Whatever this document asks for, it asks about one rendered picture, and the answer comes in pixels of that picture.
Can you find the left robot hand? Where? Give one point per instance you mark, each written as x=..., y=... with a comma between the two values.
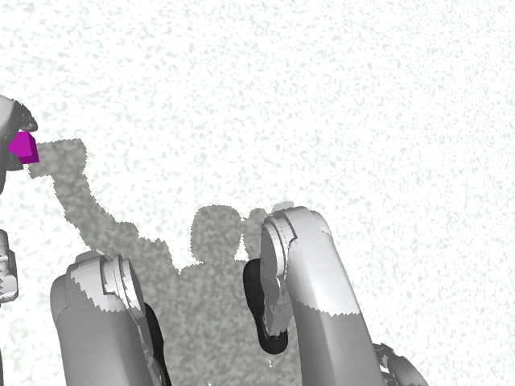
x=14, y=116

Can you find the right robot foot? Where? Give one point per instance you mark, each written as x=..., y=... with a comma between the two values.
x=255, y=300

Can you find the left robot foot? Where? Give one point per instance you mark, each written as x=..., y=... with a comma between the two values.
x=157, y=342

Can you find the left robot arm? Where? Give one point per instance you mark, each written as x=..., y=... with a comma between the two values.
x=9, y=289

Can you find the right robot hand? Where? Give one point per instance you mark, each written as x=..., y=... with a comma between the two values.
x=401, y=371

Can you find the small box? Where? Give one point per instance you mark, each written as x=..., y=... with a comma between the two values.
x=24, y=146

